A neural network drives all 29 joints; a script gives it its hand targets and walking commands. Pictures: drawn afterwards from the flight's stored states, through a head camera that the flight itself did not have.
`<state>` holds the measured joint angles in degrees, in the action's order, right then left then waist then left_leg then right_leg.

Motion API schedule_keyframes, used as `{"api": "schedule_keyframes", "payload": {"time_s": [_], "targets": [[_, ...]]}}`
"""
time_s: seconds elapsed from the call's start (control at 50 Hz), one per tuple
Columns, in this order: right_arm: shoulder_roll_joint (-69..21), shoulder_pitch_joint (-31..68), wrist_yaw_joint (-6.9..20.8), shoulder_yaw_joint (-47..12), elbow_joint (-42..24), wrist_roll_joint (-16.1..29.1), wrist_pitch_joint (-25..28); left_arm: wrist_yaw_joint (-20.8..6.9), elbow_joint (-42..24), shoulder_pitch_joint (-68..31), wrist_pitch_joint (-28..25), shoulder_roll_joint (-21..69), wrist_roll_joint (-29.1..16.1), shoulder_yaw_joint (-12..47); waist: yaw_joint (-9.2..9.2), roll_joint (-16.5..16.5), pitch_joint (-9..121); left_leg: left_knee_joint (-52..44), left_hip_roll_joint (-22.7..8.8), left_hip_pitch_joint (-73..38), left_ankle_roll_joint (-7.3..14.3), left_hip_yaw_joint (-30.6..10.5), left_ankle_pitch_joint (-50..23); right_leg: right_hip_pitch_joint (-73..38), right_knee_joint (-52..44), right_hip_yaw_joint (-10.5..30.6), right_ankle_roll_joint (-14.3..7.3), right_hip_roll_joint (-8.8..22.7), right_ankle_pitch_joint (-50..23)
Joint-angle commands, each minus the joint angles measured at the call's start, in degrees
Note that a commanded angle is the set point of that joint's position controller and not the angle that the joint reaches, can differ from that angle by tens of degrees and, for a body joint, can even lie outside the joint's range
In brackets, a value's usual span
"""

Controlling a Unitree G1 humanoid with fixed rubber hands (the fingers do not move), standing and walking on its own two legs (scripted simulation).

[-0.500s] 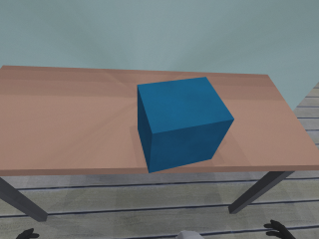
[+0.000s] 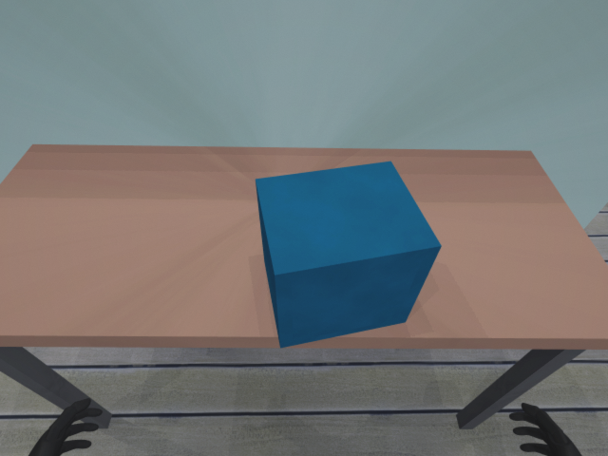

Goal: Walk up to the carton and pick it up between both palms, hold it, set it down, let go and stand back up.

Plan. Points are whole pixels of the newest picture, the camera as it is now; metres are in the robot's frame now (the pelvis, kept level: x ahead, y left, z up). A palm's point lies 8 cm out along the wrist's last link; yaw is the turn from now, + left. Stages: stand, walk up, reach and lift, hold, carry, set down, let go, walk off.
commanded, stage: walk up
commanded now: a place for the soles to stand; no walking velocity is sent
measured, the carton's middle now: (335, 255) +0.39 -0.05 +0.03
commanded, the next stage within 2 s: reach and lift in 1.70 s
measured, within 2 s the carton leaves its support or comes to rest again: neither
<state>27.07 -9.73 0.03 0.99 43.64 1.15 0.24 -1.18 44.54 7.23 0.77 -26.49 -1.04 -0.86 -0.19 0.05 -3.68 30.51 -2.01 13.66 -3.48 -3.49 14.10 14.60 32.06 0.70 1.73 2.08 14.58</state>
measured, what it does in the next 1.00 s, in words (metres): steps on the spot: left foot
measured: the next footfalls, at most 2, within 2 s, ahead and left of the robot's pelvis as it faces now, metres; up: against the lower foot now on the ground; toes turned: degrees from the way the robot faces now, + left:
left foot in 0.68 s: +0.03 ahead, +0.09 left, +0.00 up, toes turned +12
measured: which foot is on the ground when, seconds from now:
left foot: down 0.00-0.54, up 0.56-0.66, down 0.68-1.00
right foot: down 0.00-1.00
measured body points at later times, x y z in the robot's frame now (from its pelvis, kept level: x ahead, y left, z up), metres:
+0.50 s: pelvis -0.01 -0.01 +0.00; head +0.01 -0.01 +0.45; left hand +0.08 +0.34 -0.10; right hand +0.13 -0.35 -0.08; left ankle +0.03 +0.16 -0.73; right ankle +0.03 -0.14 -0.73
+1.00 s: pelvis +0.00 -0.04 +0.01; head +0.01 -0.05 +0.46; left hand +0.11 +0.28 -0.09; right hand +0.15 -0.36 -0.08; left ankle -0.01 +0.10 -0.73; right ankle +0.03 -0.14 -0.73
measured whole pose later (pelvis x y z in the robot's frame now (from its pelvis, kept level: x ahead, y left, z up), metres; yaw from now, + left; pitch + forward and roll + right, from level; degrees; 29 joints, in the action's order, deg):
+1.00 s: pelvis +0.00 -0.04 +0.01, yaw +2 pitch -2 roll +0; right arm 24.4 -6.9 -0.8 1.4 50.2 0.9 1.6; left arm -1.7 55.8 6.1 0.1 -22.6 -0.4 -1.2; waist 0.5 0.3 -2.4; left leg 21.6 -1.8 6.9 -2.1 -0.4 12.8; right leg 11.0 22.6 -0.7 -2.0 -1.5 9.7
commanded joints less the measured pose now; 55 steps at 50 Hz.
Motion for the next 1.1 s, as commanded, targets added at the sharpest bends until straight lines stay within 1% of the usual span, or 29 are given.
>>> {"api": "schedule_keyframes", "payload": {"time_s": [0.0, 0.14, 0.24, 0.3, 0.32, 0.36, 0.4, 0.44, 0.46, 0.48, 0.52, 0.54, 0.56, 0.58, 0.6, 0.62, 0.64, 0.66, 0.68, 0.7, 0.72, 0.74, 0.76, 0.78, 0.8, 0.84, 0.92, 1.02, 1.08], "targets": [[10.15, 2.33, -0.09, 2.87, -0.87, 0.01, 0.91, 0.27, -1.01, -2.30, -0.76, -10.15, -0.03, -2.83, 0.33, -0.98, 4.41, -5.74, -3.74, 0.04, 5.29, -3.38, -3.67, -1.95, -7.77, 5.51, -4.13, 5.40, -2.46], [9.92, 5.23, 0.18, 2.97, 1.88, 0.01, 1.28, 0.05, 2.74, -2.04, -0.82, -9.15, 0.19, -3.08, 0.98, 2.14, 3.97, -9.49, -5.07, 2.70, 5.70, -4.92, -1.05, -5.01, -8.58, 3.94, -3.28, 4.40, -1.77], [9.46, 6.00, 0.17, 3.08, 3.42, 0.10, 1.25, -0.03, 5.05, -2.25, -1.09, -8.58, 0.28, -3.08, 0.49, 1.93, 3.64, -10.59, -4.88, 1.47, 5.24, -4.61, 0.97, -4.15, -10.17, 3.84, -2.96, 4.45, -1.17], [8.90, 6.07, 0.10, 3.05, 4.70, 0.19, 1.22, -0.01, 6.20, -2.15, -1.28, -8.44, 0.36, -3.05, 0.14, 1.67, 3.88, -11.01, -4.78, 0.31, 5.08, -4.30, 0.20, -3.85, -11.13, 3.81, -2.73, 4.75, -1.38], [12.77, 2.24, -1.06, 4.35, 4.71, -0.25, 1.20, -0.66, 5.77, -2.81, -0.32, -11.09, 1.27, -4.75, -0.25, 0.47, 2.69, -9.05, -5.83, -0.03, 5.91, -5.14, -2.96, -1.97, -7.11, 1.66, -3.76, 2.97, -4.34], [13.77, 2.19, -1.78, 4.76, 4.72, -0.51, 0.99, -1.02, 6.05, -1.06, 0.52, -9.79, 1.35, -4.70, -0.07, 2.82, 3.51, -9.54, -8.57, 0.17, 8.16, -7.80, -4.06, -1.75, -4.22, 1.10, -3.40, 2.01, -3.76], [13.83, 2.67, -2.25, 4.99, 3.78, -0.92, 0.64, -1.25, 5.81, -0.03, 1.06, -9.16, 1.75, -4.95, 0.13, 4.23, 3.58, -9.53, -9.90, 1.80, 10.16, -9.36, -3.30, -1.65, -2.11, 0.95, -3.38, 1.40, -1.42], [13.54, 3.93, -2.46, 4.96, 2.81, -0.87, 0.23, -1.53, 5.23, 0.45, 1.40, -9.28, 1.93, -5.26, 0.73, 5.65, 3.33, -9.07, -9.09, 4.13, 9.82, -8.79, -0.04, -2.49, -1.98, 1.18, -3.80, 1.62, 0.45], [13.54, 4.31, -2.50, 4.99, 2.32, -0.90, 0.00, -1.65, 4.90, 0.92, 1.51, -9.62, 2.06, -5.48, 0.95, 5.16, 3.37, -7.78, -8.08, 4.63, 9.20, -7.75, 1.44, -2.63, -2.84, 1.47, -4.37, 1.99, 0.24], [12.91, 4.09, -2.45, 4.80, 1.91, -0.83, -0.15, -1.77, 4.44, 0.66, 1.54, -10.34, 2.09, -5.61, 0.94, 3.40, 3.50, -5.14, -5.90, 4.52, 7.98, -5.93, 2.44, -1.80, -5.59, 3.23, -5.17, 3.63, -1.05], [10.22, 2.57, -2.51, 3.99, 1.48, -0.14, -0.38, -1.83, 3.31, -1.37, 1.53, -12.34, 1.87, -5.92, 0.48, -3.99, 3.34, 4.31, 1.82, 1.78, 4.70, 1.68, 4.94, 2.43, -13.46, 8.70, -9.17, 8.68, 0.17], [8.62, 0.81, -2.70, 3.58, 1.94, 0.01, -0.54, -1.65, 2.65, -3.11, 1.60, -12.94, 1.96, -5.98, 0.07, -8.18, 2.60, 8.59, 4.50, 0.06, 4.15, 4.88, 6.64, 4.83, -15.97, 10.71, -11.15, 10.83, 1.18], [8.00, -2.08, -2.92, 3.41, 2.42, -0.01, -0.58, -1.48, 1.72, -4.95, 1.67, -12.56, 2.13, -5.89, -0.75, -11.12, 3.07, 10.86, 4.43, -1.51, 4.47, 4.94, 9.43, 6.06, -16.01, 10.94, -12.52, 11.80, 0.59], [8.01, -4.32, -3.08, 3.42, 3.01, -0.23, -0.47, -1.36, 1.09, -5.75, 1.84, -11.82, 2.14, -5.75, -1.07, -11.81, 3.29, 10.20, 3.94, -1.99, 4.89, 5.01, 9.91, 5.68, -14.66, 9.46, -12.71, 11.42, -0.62], [8.00, -5.32, -3.09, 3.40, 3.32, -0.33, -0.06, -1.23, 1.09, -5.66, 2.13, -10.68, 1.97, -5.46, -1.42, -10.86, 3.42, 7.20, 3.32, -2.58, 5.03, 4.64, 7.87, 4.89, -12.95, 7.91, -11.76, 10.24, -1.85], [8.51, -5.66, -3.07, 3.46, 3.17, -0.41, 0.44, -1.21, 1.18, -5.04, 2.39, -10.15, 1.72, -5.31, -1.38, -9.86, 4.08, 2.26, 1.93, -2.93, 5.04, 3.48, 3.70, 2.73, -10.13, 5.86, -9.84, 8.50, -3.48], [8.70, -3.94, -2.66, 3.32, 3.00, -0.47, 0.89, -0.95, 1.85, -3.95, 2.11, -8.89, 1.11, -4.65, -1.28, -5.52, 5.21, -6.50, -1.68, -4.04, 5.65, -0.74, 0.27, 0.38, -6.89, 4.59, -6.96, 6.67, -2.73], [10.03, -0.50, -2.33, 3.62, 2.21, -1.02, 1.42, -0.76, 2.34, -2.06, 1.99, -7.13, 0.66, -4.19, 0.60, 0.40, 5.56, -11.44, -8.30, -2.79, 7.63, -12.07, -4.37, -0.69, -0.08, 2.71, -3.99, 2.72, -3.63], [10.35, 2.47, -2.00, 3.66, 1.35, -1.15, 1.67, -0.47, 2.52, -0.70, 1.73, -6.13, 0.63, -3.75, 2.20, 1.96, 4.83, -13.31, -12.39, -1.94, 10.10, -16.69, -7.44, -0.28, 0.52, 3.10, -2.70, 0.71, 1.06], [9.75, 2.53, -1.84, 3.41, 1.43, -0.79, 1.93, -0.21, 2.92, -0.07, 1.39, -5.03, 0.85, -3.28, 2.74, 2.45, 4.29, -14.64, -13.69, -2.63, 10.69, -16.22, -11.22, 0.15, -1.42, 3.77, -2.56, 0.29, 4.02], [11.15, 3.95, -1.65, 3.70, 1.41, -0.70, 2.17, -0.12, 3.80, 0.03, 1.26, -5.43, 0.82, -3.37, 2.35, 5.59, 3.84, -14.15, -13.94, 2.86, 12.56, -14.45, -6.35, -5.54, -2.49, 4.45, -2.64, 1.17, 4.88], [10.89, 5.61, -1.34, 3.50, 0.99, -0.87, 2.25, -0.19, 4.51, 0.50, 0.86, -5.95, 0.67, -3.24, 2.90, 7.19, 2.41, -13.99, -11.77, 5.96, 10.77, -10.91, -3.57, -9.01, -6.84, 5.13, -2.97, 2.07, 1.06], [9.90, 5.78, -0.98, 3.21, 1.14, -0.65, 2.30, -0.22, 4.79, -0.24, 0.18, -7.18, 0.64, -3.27, 2.67, 7.70, 2.49, -13.42, -8.63, 6.48, 7.55, -6.43, -1.35, -11.64, -10.58, 6.29, -3.33, 3.74, -5.14], [8.82, 5.56, -0.86, 3.25, 1.50, -0.48, 2.22, -0.27, 5.28, -1.25, -0.49, -8.38, 0.37, -3.27, 2.02, 7.67, 3.82, -12.64, -5.49, 3.09, 5.32, -3.12, -1.86, -10.91, -10.48, 7.60, -4.20, 5.26, -11.29], [8.67, 4.40, -0.90, 3.20, 1.84, -0.36, 2.26, -0.35, 5.99, -1.94, -0.72, -9.27, 0.52, -3.62, 1.07, 6.19, 5.16, -11.61, -4.69, 0.19, 4.51, -2.13, -4.08, -10.49, -10.49, 7.87, -4.67, 5.85, -14.56], [7.79, 2.36, -0.94, 2.68, 2.77, -0.11, 2.14, -0.29, 6.99, -2.68, -0.99, -8.52, 0.46, -3.21, 0.35, 3.57, 5.42, -12.60, -4.82, -1.95, 4.52, -2.15, -2.54, -9.01, -11.32, 7.49, -5.13, 5.79, -11.82], [7.08, 2.05, -1.14, 2.83, 4.50, -0.20, 1.82, -0.03, 8.26, -3.29, -1.52, -7.11, 0.63, -2.76, -0.04, -1.72, 5.06, -11.50, -4.74, -6.26, 4.60, -0.54, -5.08, -5.85, -13.67, 7.43, -4.77, 5.27, -11.47], [6.67, 2.68, -1.40, 2.76, 6.37, -0.53, 1.65, 0.19, 9.34, -3.78, -1.73, -6.55, 0.59, -2.80, -0.04, -3.61, 4.54, -11.70, -4.48, -7.74, 4.56, 0.23, -4.32, -4.27, -15.60, 8.53, -4.91, 5.60, -9.64], [6.82, 2.68, -1.37, 2.80, 7.26, -0.75, 1.72, 0.30, 9.62, -3.91, -1.82, -6.48, 0.44, -2.83, 0.03, -2.77, 4.66, -12.32, -4.52, -7.95, 4.57, 0.35, -4.31, -4.56, -15.94, 8.98, -5.14, 5.67, -9.59]]}}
